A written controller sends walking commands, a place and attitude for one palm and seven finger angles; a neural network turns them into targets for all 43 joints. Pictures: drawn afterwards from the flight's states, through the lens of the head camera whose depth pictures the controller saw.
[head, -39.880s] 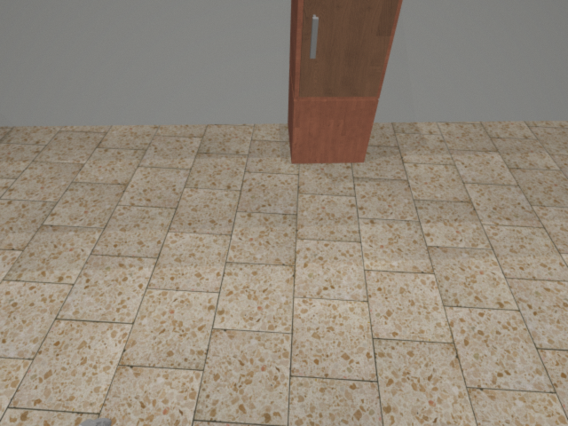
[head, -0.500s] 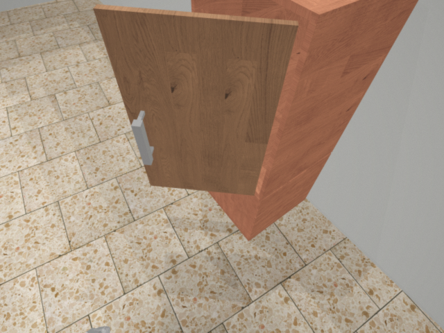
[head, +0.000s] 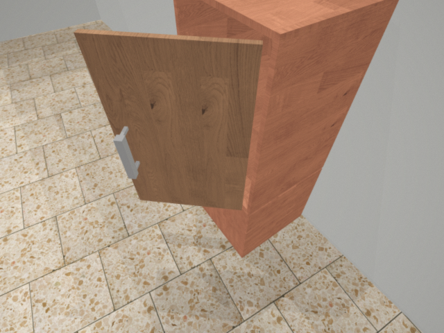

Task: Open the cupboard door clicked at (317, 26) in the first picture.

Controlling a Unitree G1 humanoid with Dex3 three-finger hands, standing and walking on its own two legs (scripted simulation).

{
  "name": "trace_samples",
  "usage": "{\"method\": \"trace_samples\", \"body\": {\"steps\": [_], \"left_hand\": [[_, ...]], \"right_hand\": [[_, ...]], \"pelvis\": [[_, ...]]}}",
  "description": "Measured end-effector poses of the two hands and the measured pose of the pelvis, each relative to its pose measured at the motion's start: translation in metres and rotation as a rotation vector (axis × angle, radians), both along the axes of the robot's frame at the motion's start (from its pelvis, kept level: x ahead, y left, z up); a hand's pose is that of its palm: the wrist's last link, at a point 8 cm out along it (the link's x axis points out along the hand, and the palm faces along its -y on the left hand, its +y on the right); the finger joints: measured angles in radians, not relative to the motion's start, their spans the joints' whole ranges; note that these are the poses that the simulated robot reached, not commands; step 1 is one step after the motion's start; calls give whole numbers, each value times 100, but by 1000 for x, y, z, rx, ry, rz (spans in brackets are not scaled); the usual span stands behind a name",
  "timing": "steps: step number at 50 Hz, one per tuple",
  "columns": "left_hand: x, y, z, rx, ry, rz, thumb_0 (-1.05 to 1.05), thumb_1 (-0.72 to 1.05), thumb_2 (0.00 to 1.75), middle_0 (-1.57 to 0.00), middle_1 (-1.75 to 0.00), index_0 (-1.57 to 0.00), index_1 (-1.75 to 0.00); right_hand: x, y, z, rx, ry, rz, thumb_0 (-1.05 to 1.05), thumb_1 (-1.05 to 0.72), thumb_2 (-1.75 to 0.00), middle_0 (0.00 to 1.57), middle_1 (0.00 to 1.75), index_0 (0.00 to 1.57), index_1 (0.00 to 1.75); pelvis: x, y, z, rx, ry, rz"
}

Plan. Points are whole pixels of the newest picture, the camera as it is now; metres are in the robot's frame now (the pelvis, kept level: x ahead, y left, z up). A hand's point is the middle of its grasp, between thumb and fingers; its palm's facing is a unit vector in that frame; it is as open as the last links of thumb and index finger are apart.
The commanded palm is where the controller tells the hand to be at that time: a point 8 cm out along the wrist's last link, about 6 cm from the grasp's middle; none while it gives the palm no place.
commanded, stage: come to a stop and stand still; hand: left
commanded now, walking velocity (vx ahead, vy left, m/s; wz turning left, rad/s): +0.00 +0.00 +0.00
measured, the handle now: (129, 153) +0.57 +0.29 -0.07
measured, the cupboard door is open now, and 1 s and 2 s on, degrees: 48 48 48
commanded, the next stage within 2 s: look again from close up in 0.62 s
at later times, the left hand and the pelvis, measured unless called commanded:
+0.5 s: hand out of the picture +0.01 +0.16 -0.18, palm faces +0.04 -0.99 -0.16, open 7.4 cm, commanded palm none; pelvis +0.02 +0.00 +0.00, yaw +0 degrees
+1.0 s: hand out of the picture +0.05 +0.24 -0.17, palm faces +0.01 -0.96 -0.29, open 7.4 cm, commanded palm none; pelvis +0.00 +0.03 -0.01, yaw -1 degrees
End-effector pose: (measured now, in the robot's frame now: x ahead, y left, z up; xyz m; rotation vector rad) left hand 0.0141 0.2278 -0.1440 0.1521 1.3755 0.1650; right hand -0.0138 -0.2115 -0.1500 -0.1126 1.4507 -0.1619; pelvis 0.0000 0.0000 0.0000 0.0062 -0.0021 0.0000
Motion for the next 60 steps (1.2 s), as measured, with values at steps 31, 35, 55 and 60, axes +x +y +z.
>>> {"method": "trace_samples", "body": {"steps": [31, 35, 55, 60], "left_hand": [[-2, -12, -5, -29, 44, 20, 1, 91, 89, -20, -30, -20, -30], [3, -6, -5, -21, 36, 16, 1, 91, 89, -20, -30, -20, -30], [23, 71, 7, 79, -181, -65, 1, 90, 89, -20, -30, -20, -30], [7, 76, 6, 56, -183, -69, 1, 90, 89, -20, -30, -20, -30]], "right_hand": [[27, -6, 6, -32, -19, 16, 1, -92, -90, 20, 30, 20, 30], [24, -1, 5, -27, -10, 13, 1, -91, -90, 20, 30, 20, 30], [76, -2, 24, -114, -336, 72, 1, -91, -90, 20, 30, 20, 30], [66, 10, 30, -107, -346, 94, 1, -91, -90, 20, 30, 20, 30]], "pelvis": [[23, -1, 1, 2, -5, -3], [24, 2, 1, 2, -5, -3], [-16, 40, -8, -14, -39, -19], [-30, 49, -5, -17, -43, -16]]}}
